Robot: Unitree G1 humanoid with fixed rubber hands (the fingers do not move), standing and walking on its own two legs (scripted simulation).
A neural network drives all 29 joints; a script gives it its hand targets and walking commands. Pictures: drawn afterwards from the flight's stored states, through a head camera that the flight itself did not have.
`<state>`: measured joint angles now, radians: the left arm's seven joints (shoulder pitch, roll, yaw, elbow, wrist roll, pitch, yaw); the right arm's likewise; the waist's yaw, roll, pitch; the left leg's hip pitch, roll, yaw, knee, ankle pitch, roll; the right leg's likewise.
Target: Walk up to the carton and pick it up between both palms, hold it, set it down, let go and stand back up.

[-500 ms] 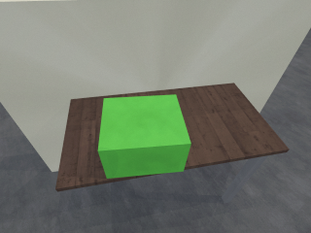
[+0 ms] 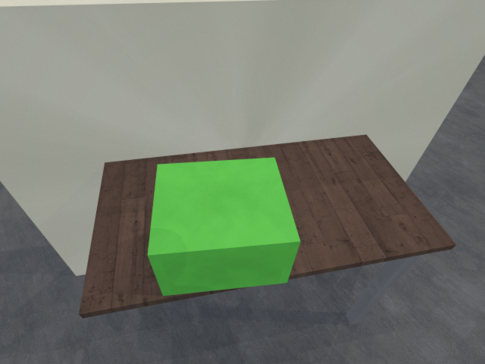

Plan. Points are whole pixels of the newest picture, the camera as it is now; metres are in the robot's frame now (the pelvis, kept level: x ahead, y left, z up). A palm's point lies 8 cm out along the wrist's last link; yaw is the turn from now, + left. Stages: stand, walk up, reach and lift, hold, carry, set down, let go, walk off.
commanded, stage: stand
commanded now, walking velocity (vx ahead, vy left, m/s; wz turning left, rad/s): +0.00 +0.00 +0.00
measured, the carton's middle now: (221, 223) +0.43 +0.03 -0.06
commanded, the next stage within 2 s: none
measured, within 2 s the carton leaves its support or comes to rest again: neither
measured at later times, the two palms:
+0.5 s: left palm out of the picture +0.05 +0.27 -0.12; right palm out of the picture +0.06 -0.25 -0.11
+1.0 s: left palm out of the picture +0.02 +0.26 -0.12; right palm out of the picture +0.05 -0.25 -0.11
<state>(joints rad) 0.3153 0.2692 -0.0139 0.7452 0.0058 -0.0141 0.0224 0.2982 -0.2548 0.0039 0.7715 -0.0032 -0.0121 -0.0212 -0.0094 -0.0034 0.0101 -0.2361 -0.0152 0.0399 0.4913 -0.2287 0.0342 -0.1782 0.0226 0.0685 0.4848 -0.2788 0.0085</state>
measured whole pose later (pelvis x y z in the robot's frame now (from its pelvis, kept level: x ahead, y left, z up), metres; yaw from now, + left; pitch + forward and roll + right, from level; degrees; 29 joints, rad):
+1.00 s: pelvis -0.01 +0.00 +0.00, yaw +1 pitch -1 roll +0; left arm 0.36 0.25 0.00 0.86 0.01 -0.01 0.03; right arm 0.32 -0.25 -0.01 0.84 0.00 -0.01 -0.03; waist -0.01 0.00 0.02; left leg -0.23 -0.03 0.02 0.45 -0.19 0.04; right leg -0.17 0.01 0.06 0.45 -0.25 0.02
